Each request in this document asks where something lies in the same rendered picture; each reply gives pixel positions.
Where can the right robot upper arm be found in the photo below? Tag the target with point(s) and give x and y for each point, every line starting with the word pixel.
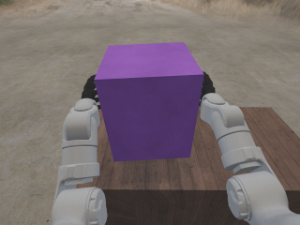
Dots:
pixel 258 199

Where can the robot left hand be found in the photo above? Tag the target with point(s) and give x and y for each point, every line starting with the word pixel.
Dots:
pixel 89 90

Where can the robot right forearm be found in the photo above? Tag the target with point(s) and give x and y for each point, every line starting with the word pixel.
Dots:
pixel 239 152

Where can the robot left forearm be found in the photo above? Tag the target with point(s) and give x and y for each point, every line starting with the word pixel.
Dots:
pixel 79 143

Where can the left robot upper arm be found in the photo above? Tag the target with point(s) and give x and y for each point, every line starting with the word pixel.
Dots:
pixel 80 206

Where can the robot right hand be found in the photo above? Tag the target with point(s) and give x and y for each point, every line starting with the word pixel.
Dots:
pixel 207 86

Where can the pedestal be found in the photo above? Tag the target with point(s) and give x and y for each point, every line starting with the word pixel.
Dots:
pixel 192 190

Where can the carton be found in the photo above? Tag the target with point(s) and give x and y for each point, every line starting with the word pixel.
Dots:
pixel 149 95

